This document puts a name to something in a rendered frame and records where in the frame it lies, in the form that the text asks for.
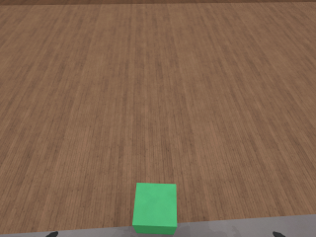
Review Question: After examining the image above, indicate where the carton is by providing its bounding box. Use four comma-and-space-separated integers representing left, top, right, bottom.
132, 183, 178, 235

